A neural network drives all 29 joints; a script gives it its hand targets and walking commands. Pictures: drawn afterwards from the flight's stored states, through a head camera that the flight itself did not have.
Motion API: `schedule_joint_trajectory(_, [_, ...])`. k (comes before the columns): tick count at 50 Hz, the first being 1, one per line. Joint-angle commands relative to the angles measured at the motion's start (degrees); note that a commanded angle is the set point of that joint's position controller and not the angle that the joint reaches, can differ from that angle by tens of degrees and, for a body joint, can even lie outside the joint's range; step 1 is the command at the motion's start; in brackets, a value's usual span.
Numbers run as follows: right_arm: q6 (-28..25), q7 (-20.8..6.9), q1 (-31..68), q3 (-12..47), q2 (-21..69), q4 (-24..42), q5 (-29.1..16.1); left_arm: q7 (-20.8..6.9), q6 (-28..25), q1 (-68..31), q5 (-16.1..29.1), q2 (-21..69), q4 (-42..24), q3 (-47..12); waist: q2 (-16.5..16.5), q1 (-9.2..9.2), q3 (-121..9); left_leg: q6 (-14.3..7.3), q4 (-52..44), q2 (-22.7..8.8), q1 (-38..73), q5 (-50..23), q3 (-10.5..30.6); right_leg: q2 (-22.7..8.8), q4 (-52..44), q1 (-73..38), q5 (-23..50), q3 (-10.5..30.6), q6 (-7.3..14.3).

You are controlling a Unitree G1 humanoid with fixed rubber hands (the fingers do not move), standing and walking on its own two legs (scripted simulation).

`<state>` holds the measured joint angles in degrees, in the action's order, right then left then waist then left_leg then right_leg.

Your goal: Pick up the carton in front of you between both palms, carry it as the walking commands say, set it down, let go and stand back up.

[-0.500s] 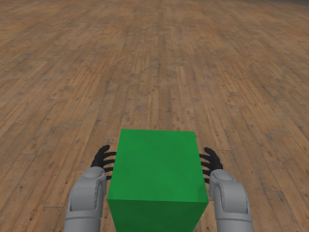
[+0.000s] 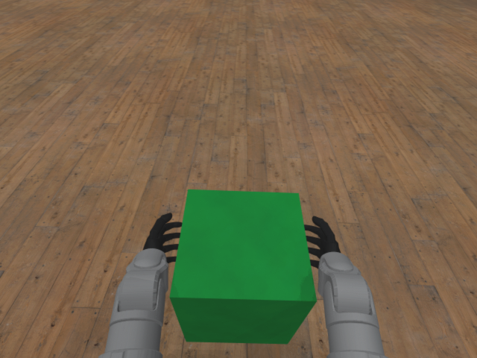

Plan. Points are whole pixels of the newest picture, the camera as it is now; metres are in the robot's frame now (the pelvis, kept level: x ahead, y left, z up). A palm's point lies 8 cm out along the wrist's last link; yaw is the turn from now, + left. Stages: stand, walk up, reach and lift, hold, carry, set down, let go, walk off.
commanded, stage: hold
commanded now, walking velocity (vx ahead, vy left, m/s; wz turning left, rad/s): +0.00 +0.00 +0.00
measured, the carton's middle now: (240, 270) +0.32 +0.00 -0.04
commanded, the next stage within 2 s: set down in 0.68 s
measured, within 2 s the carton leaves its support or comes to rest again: neither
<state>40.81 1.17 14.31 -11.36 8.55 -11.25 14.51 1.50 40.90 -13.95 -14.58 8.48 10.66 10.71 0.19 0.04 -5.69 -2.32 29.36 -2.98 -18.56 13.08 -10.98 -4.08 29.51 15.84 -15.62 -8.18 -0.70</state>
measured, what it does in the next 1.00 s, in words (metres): stands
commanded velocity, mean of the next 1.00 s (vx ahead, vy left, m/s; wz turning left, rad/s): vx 0.00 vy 0.00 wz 0.00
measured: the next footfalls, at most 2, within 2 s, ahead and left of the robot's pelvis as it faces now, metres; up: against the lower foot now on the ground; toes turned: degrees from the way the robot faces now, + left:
none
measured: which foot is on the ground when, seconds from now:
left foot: down 0.00-1.00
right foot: down 0.00-1.00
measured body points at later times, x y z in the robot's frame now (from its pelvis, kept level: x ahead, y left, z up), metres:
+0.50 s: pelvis -0.02 -0.02 +0.01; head -0.08 -0.02 +0.45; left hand +0.27 +0.15 +0.05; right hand +0.29 -0.15 +0.05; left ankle +0.03 +0.09 -0.74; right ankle +0.00 -0.14 -0.74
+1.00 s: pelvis -0.02 -0.02 +0.00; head -0.02 -0.02 +0.45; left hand +0.32 +0.14 +0.02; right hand +0.33 -0.16 +0.02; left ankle +0.02 +0.09 -0.74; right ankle +0.00 -0.14 -0.74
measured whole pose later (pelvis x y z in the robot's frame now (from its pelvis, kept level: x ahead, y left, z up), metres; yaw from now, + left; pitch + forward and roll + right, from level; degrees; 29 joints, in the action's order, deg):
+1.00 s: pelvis -0.02 -0.02 +0.00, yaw +3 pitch -5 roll +0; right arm 31.9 -1.9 29.7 -28.9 12.5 -28.8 25.2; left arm -2.1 32.8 -29.8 -25.0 11.7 28.1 27.4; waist 1.2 0.4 5.2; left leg -0.4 29.3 1.6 -12.3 11.8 2.2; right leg 2.0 30.3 9.0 -16.1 2.6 0.8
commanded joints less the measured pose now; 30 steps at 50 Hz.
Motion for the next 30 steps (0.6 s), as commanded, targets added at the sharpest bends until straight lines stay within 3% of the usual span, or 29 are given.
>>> schedule_joint_trajectory(1, [-0.51,-13.92,18.4,29.78,52.58,2.55,-13.4,-13.51,-0.38,-18.96,13.95,52.92,-2.67,-29.99,0.02,-0.2,-8.52,0.86,-6.9,5.79,20.29,-27.63,16.21,9.28,-8.09,-8.56,19.87,12.17,2.29])
schedule_joint_trajectory(2, [-1.57,-13.66,20.08,29.34,50.56,4.91,-13.21,-13.12,-1.26,-19.53,13.29,50.5,-3.52,-30.02,-0.09,0.59,-10.77,0.69,-6.66,4.67,25.59,-27.74,17.75,8.67,-8.93,-7.09,18.15,13.24,2.84])
schedule_joint_trajectory(3, [-1.55,-13.88,21.53,29.52,50.33,5.04,-12.66,-13.25,-1.58,-20.21,12.87,51.11,-4.24,-29.44,0.9,-0.37,-9.39,1.03,-7.02,5.49,25.53,-28.96,17.35,8.79,-9.26,-7.6,20.27,13.38,2.53])
schedule_joint_trajectory(5, [-2.28,-13.65,22.33,29.75,51.06,3.83,-13.31,-12.88,-1.96,-22.22,13.42,51.62,-3.98,-30.03,-0.02,0.18,-10.12,1.4,-7.17,5.89,26.85,-28.26,17.26,8.98,-9.05,-8.21,20.63,13.61,2.14])
schedule_joint_trajectory(6, [-2.55,-14.01,22.8,29.37,50.03,4.01,-13.57,-12.35,-2.03,-21.04,12.27,50.92,-3.31,-29.01,-2.54,-0.9,-9.68,1.43,-7.91,6.11,30.41,-24.21,16.95,8.65,-9.38,-5.57,17.76,13.75,2.19])
schedule_joint_trajectory(7, [-2.68,-14.28,23.34,29.33,50.22,3.65,-13.36,-12.37,-1.97,-21.43,11.74,50.63,-3.05,-28.67,-1.48,-0.54,-8.29,1.64,-8.02,5.99,30.69,-23.29,16.89,8.96,-10.12,-3.79,15.34,13.61,2.13])
schedule_joint_trajectory(15, [-2.63,-15.2,26.36,24.7,52.07,-4.47,-10.8,-14.68,-1.18,-27.3,12.26,53.27,1.66,-27.72,-0.84,1.03,-4.0,2.06,-8.92,6.18,26.5,-9.72,16.1,8.1,-12.24,-3.62,4.73,13.63,3.26])
schedule_joint_trajectory(19, [-2.57,-15.9,29.3,23.62,53.29,-6.75,-10.33,-15.78,-1.06,-29.4,11.74,54.12,4.33,-25.85,0.37,0.65,-2.41,1.84,-8.92,6.36,25.43,-5.41,15.83,7.33,-13.0,-2.74,1.06,13.66,3.29])
schedule_joint_trajectory(30, [-3.02,-16.64,33.95,22.8,54.52,-9.63,-10.61,-16.97,-1.34,-32.63,10.64,55.16,8.11,-23.32,1.18,-0.25,-1.34,1.58,-8.44,6.94,24.16,-1.44,15.17,5.92,-13.73,-2.19,-3.01,14.17,3.18])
